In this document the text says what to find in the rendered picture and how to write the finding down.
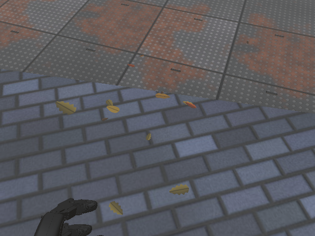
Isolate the robot left hand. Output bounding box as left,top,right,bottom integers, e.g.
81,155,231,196
33,198,103,236

